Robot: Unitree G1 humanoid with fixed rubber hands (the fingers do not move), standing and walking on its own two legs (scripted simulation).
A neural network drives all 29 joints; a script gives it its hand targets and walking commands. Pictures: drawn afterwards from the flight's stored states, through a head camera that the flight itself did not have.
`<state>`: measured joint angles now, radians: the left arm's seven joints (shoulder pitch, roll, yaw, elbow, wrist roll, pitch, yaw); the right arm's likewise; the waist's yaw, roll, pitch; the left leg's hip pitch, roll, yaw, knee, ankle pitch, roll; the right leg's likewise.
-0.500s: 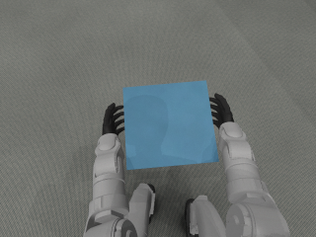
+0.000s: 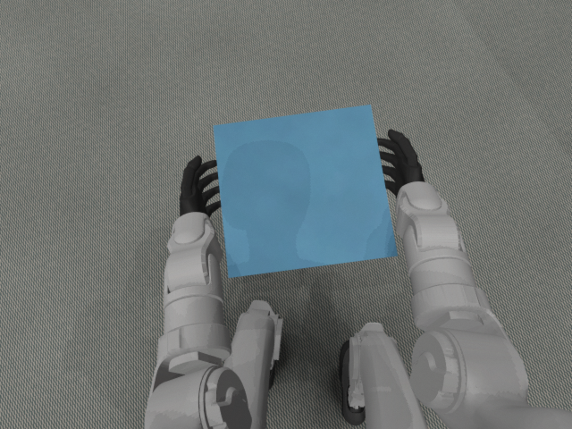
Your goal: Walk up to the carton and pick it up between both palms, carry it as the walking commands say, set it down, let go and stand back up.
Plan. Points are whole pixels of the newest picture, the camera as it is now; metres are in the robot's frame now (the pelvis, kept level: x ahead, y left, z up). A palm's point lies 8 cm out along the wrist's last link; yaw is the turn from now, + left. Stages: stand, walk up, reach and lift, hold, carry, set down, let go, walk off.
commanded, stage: set down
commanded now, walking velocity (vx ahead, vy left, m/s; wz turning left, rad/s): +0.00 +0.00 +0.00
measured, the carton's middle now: (300, 205) +0.42 +0.06 -0.15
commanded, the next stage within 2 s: none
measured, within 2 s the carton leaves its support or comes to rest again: neither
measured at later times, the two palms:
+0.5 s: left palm (210, 214) +0.39 +0.21 -0.16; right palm (388, 190) +0.47 -0.08 -0.16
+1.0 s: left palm (221, 215) +0.41 +0.22 -0.25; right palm (373, 190) +0.50 -0.07 -0.24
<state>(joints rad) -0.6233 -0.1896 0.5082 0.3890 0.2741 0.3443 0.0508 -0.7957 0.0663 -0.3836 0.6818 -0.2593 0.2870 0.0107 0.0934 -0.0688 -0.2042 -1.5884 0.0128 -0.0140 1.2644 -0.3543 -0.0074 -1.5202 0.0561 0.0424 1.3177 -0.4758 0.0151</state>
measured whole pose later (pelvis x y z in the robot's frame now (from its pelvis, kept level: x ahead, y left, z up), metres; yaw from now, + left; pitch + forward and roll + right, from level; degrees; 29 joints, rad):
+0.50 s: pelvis -0.02 -0.02 -0.07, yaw +0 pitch +44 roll +0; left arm -0.82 -0.08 0.55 0.54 0.21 0.33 0.04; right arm -0.98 0.01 -0.34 0.79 -0.22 0.29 -0.07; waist 0.12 -0.07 -0.19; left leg -1.90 0.02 -0.04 1.53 -0.40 -0.04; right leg -1.83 0.08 0.02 1.60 -0.54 0.00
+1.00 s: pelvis -0.03 -0.01 -0.14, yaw +0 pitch +47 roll +0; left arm -0.99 -0.04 0.59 0.56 0.19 0.33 0.06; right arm -1.19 -0.07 -0.29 0.85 -0.19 0.31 -0.08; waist 0.12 -0.07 -0.09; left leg -2.14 0.02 -0.04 1.74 -0.43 -0.04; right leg -2.08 0.09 0.02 1.82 -0.57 0.00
